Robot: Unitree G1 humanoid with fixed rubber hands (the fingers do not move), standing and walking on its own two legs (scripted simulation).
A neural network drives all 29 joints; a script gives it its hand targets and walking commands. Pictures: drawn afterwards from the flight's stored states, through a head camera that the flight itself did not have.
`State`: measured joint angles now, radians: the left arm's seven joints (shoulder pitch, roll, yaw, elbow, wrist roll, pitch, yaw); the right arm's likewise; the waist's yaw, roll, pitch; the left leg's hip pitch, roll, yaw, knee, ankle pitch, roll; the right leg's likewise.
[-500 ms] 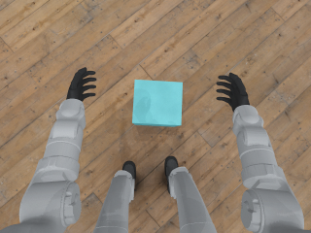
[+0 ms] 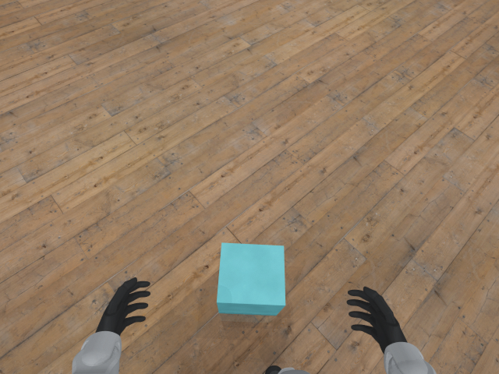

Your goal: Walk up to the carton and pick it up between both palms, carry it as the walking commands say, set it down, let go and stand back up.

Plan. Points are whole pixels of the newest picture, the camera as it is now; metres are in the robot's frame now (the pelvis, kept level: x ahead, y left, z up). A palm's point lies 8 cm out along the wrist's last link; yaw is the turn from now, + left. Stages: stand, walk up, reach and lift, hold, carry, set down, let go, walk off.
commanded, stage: let go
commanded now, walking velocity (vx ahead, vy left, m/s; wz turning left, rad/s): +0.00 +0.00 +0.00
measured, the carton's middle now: (250, 280) +0.40 -0.04 -0.65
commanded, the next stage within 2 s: stand in 0.58 s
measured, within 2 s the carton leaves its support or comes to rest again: neither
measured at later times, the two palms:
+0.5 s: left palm out of the picture +0.13 +0.21 -0.07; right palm (408, 357) +0.15 -0.25 -0.07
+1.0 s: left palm out of the picture +0.10 +0.27 -0.08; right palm out of the picture +0.10 -0.30 -0.10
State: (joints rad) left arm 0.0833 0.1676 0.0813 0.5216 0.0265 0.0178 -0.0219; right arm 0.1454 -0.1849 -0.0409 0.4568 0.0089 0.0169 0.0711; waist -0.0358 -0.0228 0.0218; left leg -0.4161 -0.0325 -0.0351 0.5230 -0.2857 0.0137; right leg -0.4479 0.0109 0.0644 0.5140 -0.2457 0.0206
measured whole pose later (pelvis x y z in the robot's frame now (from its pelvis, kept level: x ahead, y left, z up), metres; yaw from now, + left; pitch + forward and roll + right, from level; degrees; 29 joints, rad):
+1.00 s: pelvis +0.01 -0.02 +0.01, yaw +1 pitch -1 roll +0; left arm 0.25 0.32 0.06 0.81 0.04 0.00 0.01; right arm 0.27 -0.32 -0.05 0.81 -0.04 0.01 -0.01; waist 0.00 0.03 -0.06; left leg -0.15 0.00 -0.07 0.47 -0.30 -0.01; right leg -0.17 0.04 0.03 0.46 -0.27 -0.02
